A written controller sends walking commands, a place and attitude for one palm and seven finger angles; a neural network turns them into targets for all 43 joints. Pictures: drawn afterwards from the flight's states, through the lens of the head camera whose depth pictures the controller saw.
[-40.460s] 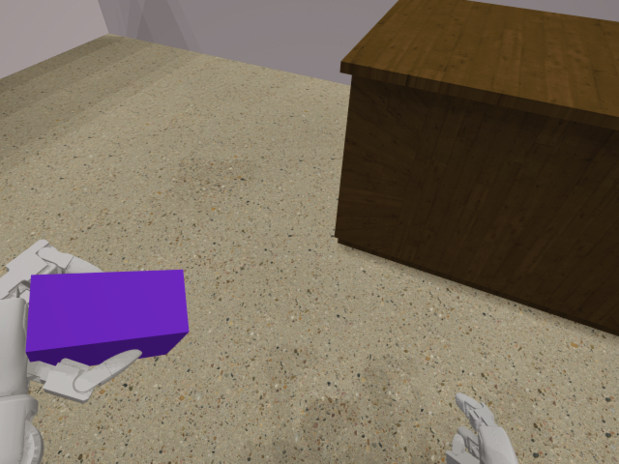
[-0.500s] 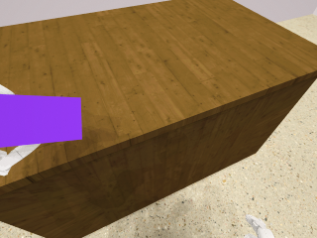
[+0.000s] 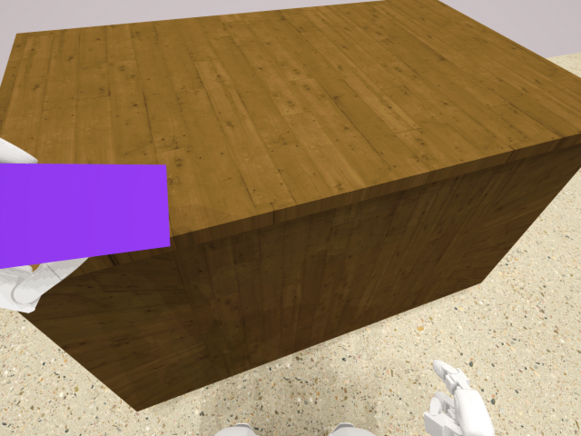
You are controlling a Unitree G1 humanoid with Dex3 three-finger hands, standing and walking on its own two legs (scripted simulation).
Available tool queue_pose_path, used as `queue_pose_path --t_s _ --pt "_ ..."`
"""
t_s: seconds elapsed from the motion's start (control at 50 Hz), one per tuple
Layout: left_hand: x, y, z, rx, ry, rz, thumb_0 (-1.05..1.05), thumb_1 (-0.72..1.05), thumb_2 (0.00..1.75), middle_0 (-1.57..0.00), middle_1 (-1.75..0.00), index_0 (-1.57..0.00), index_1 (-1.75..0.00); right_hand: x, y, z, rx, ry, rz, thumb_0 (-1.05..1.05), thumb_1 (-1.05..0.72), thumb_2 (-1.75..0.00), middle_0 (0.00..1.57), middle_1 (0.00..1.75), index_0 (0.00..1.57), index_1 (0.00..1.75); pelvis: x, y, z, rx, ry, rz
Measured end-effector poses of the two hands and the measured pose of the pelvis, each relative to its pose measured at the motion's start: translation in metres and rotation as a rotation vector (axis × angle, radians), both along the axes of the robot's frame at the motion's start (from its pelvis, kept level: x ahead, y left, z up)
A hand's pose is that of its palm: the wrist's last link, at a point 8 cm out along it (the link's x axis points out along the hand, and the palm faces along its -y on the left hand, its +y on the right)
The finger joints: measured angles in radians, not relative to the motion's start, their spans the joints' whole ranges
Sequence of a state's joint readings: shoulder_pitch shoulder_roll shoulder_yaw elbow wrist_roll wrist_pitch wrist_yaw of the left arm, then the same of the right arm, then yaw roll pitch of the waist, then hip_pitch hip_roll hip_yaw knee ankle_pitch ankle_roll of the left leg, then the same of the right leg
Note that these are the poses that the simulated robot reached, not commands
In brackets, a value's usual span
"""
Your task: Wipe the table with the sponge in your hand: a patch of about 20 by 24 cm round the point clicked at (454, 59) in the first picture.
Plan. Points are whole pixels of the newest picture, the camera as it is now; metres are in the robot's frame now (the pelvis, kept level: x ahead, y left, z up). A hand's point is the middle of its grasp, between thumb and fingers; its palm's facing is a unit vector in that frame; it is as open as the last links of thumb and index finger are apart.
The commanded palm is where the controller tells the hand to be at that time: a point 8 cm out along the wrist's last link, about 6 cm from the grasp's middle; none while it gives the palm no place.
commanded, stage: step back with the hand held close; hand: left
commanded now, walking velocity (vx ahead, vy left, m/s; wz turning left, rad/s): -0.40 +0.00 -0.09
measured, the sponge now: (95, 204) +0.25 +0.18 +0.26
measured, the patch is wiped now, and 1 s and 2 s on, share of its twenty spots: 1.00 1.00 1.00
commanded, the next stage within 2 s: stop stepping back and stand still in 0.36 s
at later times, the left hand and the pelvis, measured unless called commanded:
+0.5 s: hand out of the picture +0.14 +0.21 +0.28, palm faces +0.40 -0.81 -0.43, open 10.1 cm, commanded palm +0.07 +0.27 +0.30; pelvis -0.10 -0.01 +0.02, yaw -2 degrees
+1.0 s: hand out of the picture +0.02 +0.21 +0.29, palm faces +0.51 -0.80 -0.30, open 10.1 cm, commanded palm -0.04 +0.25 +0.30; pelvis -0.20 -0.03 +0.01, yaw +0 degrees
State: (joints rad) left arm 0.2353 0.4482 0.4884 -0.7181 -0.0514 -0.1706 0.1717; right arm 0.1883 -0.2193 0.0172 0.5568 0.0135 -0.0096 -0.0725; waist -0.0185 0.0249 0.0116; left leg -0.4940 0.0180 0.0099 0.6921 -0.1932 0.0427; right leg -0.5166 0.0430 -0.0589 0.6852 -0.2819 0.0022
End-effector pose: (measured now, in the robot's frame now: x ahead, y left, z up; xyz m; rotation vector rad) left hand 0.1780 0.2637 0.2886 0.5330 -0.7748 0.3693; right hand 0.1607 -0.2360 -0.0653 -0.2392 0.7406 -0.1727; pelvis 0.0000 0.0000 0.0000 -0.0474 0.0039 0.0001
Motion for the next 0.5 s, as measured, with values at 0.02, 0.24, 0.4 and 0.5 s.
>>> queue_pose_path --t_s 0.02,0.24,0.4,0.5 --pt "-0.003 0.000 0.001 0.008 -0.002 0.004 -0.01 -0.52 1.06 -0.72 -1.33 -0.75 -1.33 -0.003 0.001 0.000 0.005 -0.001 -0.002 0.02 -0.90 -0.90 0.20 0.30 0.20 0.30 -0.002 -0.001 0.001 0.001 -0.001 0.003" --pt "-0.025 -0.021 0.006 -0.031 0.006 -0.032 -0.01 -0.52 1.06 -0.72 -1.33 -0.75 -1.34 -0.031 -0.002 -0.002 0.073 0.020 0.020 0.02 -0.90 -0.90 0.20 0.30 0.20 0.30 -0.038 -0.020 0.010 -0.011 0.036 -0.022" --pt "-0.049 -0.025 0.002 0.079 0.075 -0.121 -0.01 -0.52 1.06 -0.72 -1.33 -0.75 -1.33 -0.063 -0.021 0.018 -0.017 0.019 -0.061 0.02 -0.90 -0.90 0.20 0.30 0.20 0.30 -0.067 -0.009 0.015 0.021 0.084 -0.015" --pt "-0.074 -0.011 0.002 0.087 0.087 -0.084 -0.01 -0.52 1.06 -0.72 -1.33 -0.75 -1.33 -0.092 -0.019 0.022 -0.024 0.012 -0.060 0.02 -0.90 -0.90 0.20 0.30 0.20 0.30 -0.099 -0.006 0.018 0.037 0.074 -0.041"
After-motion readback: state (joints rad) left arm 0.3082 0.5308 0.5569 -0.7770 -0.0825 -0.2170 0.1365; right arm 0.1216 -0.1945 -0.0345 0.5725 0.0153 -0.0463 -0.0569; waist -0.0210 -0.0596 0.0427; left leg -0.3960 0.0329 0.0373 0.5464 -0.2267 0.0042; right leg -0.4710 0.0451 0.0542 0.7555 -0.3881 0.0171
